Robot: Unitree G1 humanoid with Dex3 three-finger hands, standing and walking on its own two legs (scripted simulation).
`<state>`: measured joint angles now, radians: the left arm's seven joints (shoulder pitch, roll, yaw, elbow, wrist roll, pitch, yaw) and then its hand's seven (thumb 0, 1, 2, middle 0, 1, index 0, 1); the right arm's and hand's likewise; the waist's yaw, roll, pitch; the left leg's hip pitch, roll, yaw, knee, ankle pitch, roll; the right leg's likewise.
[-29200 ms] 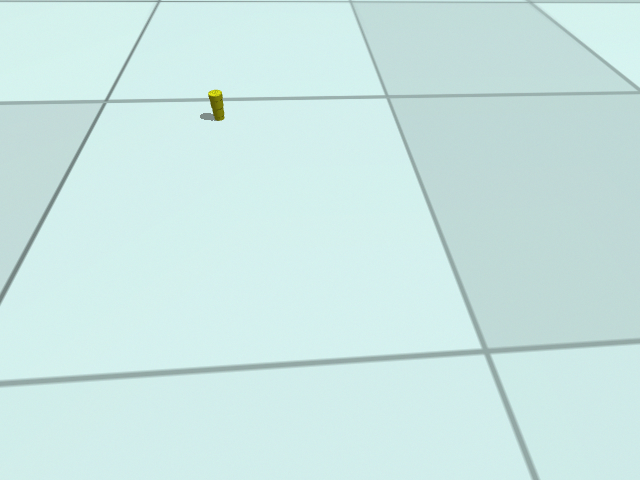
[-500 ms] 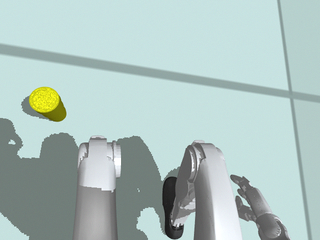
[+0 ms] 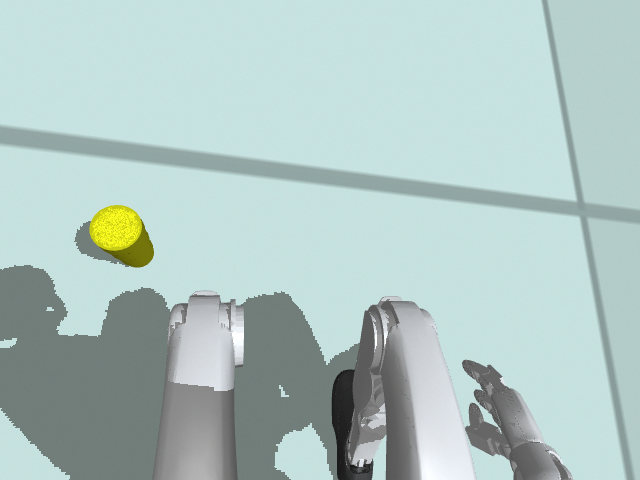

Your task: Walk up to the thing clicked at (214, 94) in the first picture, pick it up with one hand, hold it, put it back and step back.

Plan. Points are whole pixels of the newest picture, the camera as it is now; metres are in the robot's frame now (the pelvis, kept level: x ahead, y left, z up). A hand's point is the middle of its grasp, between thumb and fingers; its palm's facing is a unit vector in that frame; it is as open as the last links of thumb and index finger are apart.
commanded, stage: home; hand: left
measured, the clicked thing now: (128, 241) +0.44 +0.31 -0.31
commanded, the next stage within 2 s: go down in 0.02 s
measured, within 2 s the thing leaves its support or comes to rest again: neither
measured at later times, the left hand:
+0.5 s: hand out of the picture +0.32 +0.46 +0.02, palm faces +0.43 -0.90 -0.06, open 17.2 cm
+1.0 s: hand out of the picture +0.32 +0.47 +0.02, palm faces +0.41 -0.91 -0.02, open 17.6 cm
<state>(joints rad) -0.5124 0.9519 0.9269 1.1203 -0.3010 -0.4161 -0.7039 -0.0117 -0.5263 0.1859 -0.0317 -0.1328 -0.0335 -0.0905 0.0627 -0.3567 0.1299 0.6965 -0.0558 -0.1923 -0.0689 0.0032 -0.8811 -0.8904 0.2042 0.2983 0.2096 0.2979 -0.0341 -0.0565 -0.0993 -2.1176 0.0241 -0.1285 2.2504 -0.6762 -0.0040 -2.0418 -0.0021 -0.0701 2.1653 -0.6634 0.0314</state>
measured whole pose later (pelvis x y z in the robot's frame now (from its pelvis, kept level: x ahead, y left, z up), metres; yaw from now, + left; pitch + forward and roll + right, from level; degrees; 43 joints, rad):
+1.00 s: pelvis +0.00 +0.00 -0.01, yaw +0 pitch +30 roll -7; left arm -0.53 0.92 0.98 1.10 -0.31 -0.42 -0.76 -0.01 -0.56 0.11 -0.01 -0.08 -0.01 -0.02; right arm 0.06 -0.37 0.12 0.73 -0.05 -0.17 -0.06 0.00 -0.87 -0.88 0.20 0.30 0.21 0.30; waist -0.03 -0.06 -0.07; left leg -2.14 0.02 -0.14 2.29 -0.68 -0.01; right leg -2.07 0.00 -0.07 2.21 -0.67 0.03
